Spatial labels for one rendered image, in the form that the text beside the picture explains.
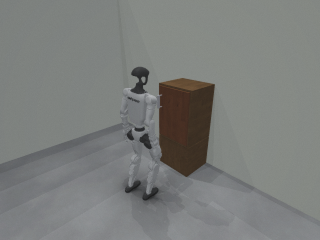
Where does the right robot hand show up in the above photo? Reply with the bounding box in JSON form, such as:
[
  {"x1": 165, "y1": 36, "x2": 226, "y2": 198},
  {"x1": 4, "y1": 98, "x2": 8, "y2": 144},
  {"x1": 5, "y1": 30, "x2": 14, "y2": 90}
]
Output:
[{"x1": 151, "y1": 146, "x2": 162, "y2": 163}]

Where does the handle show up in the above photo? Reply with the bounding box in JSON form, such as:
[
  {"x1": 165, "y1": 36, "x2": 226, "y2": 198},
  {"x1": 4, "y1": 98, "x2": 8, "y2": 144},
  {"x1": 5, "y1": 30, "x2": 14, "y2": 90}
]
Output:
[{"x1": 157, "y1": 94, "x2": 162, "y2": 109}]

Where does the robot left upper arm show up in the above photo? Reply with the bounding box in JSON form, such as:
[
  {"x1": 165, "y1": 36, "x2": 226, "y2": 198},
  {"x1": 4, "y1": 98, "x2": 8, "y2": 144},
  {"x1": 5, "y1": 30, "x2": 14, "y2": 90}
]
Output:
[{"x1": 120, "y1": 88, "x2": 132, "y2": 115}]

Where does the robot left forearm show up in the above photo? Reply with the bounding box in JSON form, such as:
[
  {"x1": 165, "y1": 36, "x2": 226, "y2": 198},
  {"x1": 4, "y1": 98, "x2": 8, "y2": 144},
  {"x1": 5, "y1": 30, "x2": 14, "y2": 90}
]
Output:
[{"x1": 120, "y1": 112, "x2": 129, "y2": 130}]

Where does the cupboard door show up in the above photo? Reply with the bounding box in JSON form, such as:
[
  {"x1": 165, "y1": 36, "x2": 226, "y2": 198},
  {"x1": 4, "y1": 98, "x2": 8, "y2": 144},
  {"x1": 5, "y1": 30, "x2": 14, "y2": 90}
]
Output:
[{"x1": 159, "y1": 85, "x2": 190, "y2": 146}]

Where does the robot torso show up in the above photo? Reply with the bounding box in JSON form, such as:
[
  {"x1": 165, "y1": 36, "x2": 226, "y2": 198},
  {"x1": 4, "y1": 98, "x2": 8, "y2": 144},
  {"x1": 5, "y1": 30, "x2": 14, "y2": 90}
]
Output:
[{"x1": 127, "y1": 87, "x2": 150, "y2": 143}]

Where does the robot right forearm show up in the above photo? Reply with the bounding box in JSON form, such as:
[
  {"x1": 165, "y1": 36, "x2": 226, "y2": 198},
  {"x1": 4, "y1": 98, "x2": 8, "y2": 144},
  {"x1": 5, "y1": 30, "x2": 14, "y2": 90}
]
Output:
[{"x1": 146, "y1": 120, "x2": 158, "y2": 148}]

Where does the left robot hand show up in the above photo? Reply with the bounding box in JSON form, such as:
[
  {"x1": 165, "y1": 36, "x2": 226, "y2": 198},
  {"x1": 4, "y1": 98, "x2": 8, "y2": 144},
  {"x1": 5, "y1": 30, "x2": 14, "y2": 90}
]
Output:
[{"x1": 122, "y1": 128, "x2": 130, "y2": 142}]

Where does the left robot shin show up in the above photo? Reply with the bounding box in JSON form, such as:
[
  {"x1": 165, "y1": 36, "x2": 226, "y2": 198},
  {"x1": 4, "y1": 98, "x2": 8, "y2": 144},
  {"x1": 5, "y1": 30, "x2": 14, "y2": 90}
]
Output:
[{"x1": 128, "y1": 155, "x2": 141, "y2": 187}]

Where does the robot right upper arm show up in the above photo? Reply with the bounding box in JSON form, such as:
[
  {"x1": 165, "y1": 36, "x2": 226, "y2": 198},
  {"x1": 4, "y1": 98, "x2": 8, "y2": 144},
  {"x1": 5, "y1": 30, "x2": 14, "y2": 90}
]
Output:
[{"x1": 144, "y1": 93, "x2": 157, "y2": 127}]

